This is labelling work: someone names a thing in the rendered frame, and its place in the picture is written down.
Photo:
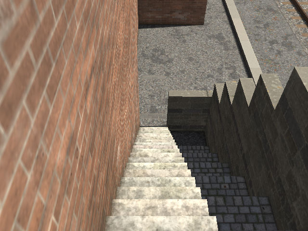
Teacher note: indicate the stairs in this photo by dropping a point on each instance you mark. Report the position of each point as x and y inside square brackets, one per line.
[157, 191]

